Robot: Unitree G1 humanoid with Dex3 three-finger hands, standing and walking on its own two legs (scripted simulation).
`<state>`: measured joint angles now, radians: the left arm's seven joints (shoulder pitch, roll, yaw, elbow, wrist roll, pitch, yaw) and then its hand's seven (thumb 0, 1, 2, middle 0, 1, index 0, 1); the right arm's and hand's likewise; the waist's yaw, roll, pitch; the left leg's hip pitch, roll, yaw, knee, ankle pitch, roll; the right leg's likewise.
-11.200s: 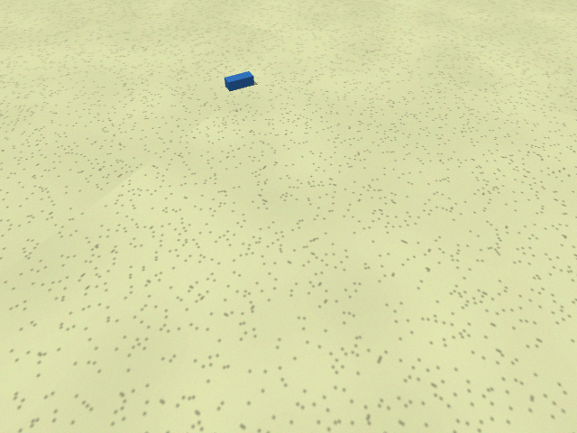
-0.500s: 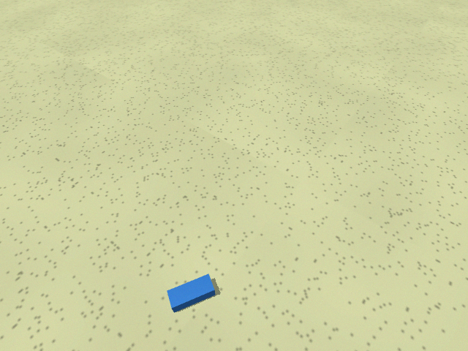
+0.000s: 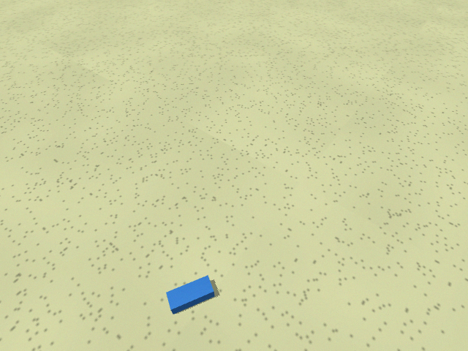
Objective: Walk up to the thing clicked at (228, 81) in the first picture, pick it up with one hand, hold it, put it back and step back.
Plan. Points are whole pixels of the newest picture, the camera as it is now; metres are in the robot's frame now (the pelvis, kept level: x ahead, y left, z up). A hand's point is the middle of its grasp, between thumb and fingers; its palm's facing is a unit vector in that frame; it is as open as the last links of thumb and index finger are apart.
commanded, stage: stand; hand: left
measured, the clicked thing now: (190, 294) +0.44 +0.19 -0.75
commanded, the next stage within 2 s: walk up in 0.50 s
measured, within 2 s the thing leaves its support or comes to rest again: neither
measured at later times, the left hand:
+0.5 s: hand out of the picture +0.07 +0.25 -0.15, palm faces -0.02 -0.94 -0.35, open 7.4 cm
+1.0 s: hand out of the picture +0.09 +0.23 -0.16, palm faces -0.02 -0.95 -0.32, open 7.4 cm
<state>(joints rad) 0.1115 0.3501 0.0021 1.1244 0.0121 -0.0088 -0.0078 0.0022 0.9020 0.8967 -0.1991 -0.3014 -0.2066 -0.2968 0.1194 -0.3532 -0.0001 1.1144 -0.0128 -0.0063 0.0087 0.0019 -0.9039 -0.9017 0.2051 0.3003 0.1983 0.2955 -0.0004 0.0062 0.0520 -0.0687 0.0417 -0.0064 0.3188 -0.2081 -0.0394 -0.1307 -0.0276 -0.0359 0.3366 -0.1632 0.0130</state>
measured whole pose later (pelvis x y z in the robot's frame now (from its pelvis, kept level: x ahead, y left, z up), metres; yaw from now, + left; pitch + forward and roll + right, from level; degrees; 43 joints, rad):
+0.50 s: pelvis +0.00 +0.00 +0.00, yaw +0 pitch -2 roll +0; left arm 0.12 0.35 0.00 1.13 0.01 -0.01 -0.01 0.00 0.90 0.90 -0.20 -0.30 -0.21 -0.30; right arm 0.13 -0.35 0.00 1.11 -0.01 -0.01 0.01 0.00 -0.90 -0.90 0.21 0.30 0.20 0.30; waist 0.00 0.01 0.06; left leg -0.07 0.04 -0.01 0.32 -0.21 -0.04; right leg -0.13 -0.03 -0.04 0.34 -0.17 0.01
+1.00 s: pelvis +0.01 -0.03 -0.01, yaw -1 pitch -2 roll +0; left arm 0.15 0.35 0.07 1.00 0.03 0.05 -0.04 0.00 0.90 0.90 -0.20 -0.30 -0.21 -0.30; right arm 0.20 -0.39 -0.03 1.03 -0.02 -0.03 -0.03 0.00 -0.90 -0.90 0.21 0.30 0.20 0.30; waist 0.00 -0.01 0.07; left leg -0.12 0.08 -0.01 0.44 -0.29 -0.06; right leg -0.21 0.01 -0.04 0.49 -0.25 -0.03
